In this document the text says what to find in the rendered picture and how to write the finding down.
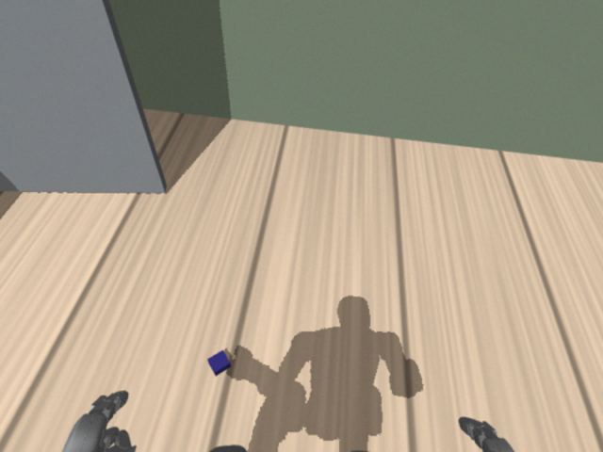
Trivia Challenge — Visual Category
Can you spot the left robot hand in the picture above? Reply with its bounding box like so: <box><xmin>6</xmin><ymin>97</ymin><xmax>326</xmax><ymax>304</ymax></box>
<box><xmin>62</xmin><ymin>391</ymin><xmax>137</xmax><ymax>452</ymax></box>

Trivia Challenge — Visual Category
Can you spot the small box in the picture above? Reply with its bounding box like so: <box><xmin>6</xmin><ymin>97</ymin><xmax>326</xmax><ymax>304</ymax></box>
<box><xmin>207</xmin><ymin>350</ymin><xmax>231</xmax><ymax>376</ymax></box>

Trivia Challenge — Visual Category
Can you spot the right robot hand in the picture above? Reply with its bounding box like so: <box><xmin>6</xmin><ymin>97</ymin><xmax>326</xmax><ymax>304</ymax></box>
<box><xmin>459</xmin><ymin>417</ymin><xmax>514</xmax><ymax>452</ymax></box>

